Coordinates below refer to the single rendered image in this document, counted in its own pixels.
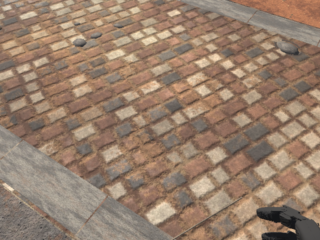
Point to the right robot hand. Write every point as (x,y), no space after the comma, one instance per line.
(305,228)

